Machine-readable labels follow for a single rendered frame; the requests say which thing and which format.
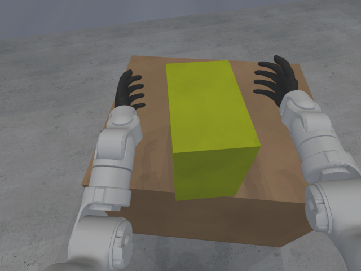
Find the left robot hand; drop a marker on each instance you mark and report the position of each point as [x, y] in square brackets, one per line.
[122, 97]

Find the left robot forearm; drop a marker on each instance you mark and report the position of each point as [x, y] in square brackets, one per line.
[113, 162]

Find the robot left upper arm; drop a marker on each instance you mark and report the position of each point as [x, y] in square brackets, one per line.
[99, 243]

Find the robot right upper arm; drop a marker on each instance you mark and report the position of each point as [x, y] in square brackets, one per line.
[334, 208]

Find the right robot hand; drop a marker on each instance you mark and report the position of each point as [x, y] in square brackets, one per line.
[284, 79]

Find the right robot forearm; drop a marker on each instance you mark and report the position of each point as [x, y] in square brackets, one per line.
[322, 156]

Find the carton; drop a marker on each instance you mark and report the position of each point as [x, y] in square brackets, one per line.
[213, 140]

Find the pedestal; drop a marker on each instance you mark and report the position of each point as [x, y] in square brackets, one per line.
[268, 208]

